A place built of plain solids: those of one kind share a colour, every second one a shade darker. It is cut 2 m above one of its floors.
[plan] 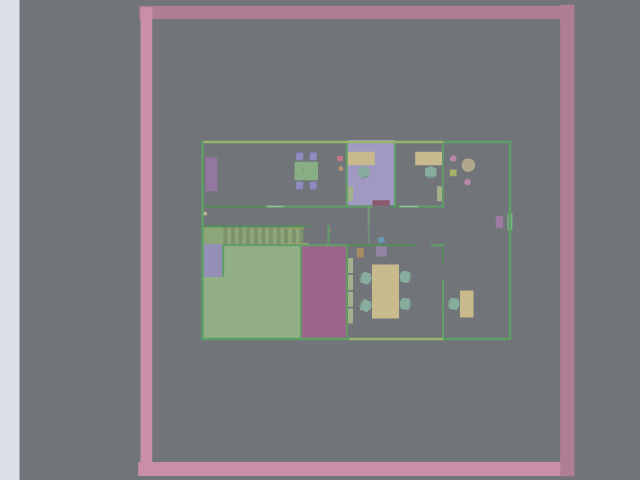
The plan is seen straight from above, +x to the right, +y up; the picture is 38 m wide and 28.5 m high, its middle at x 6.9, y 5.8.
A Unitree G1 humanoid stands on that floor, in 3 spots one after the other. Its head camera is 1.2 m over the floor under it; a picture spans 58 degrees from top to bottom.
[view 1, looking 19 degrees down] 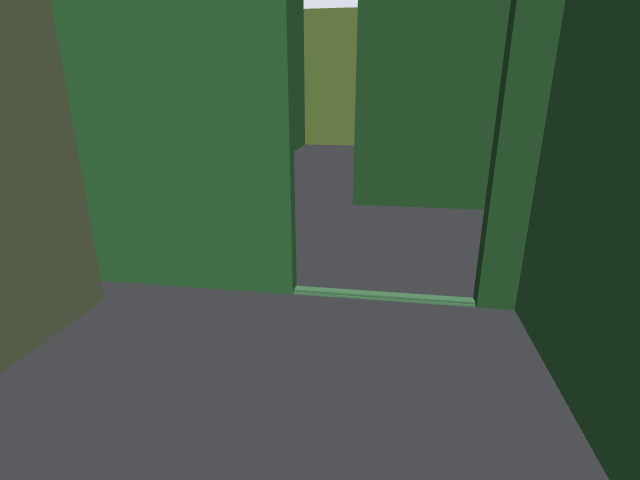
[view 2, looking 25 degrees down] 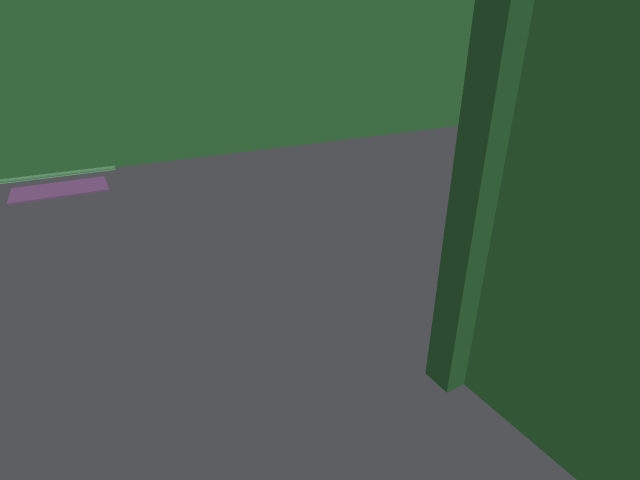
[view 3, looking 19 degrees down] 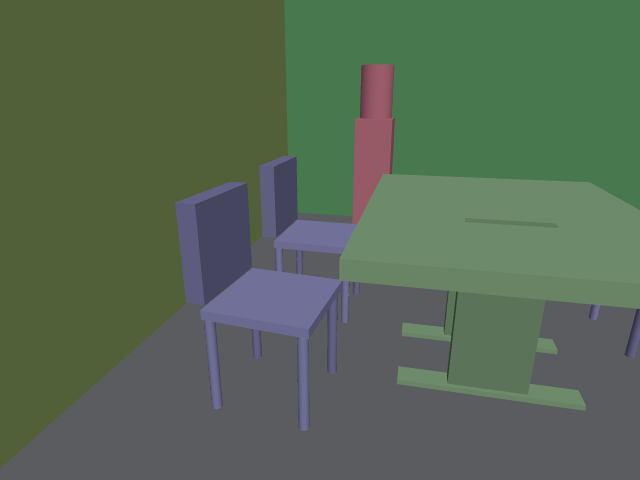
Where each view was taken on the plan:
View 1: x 12.17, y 10.24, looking -81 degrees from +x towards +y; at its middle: ground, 3.69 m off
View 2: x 13.31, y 6.64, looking -29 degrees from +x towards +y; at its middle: ground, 2.84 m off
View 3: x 4.24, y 10.24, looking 13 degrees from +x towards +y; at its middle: side_chair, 2.31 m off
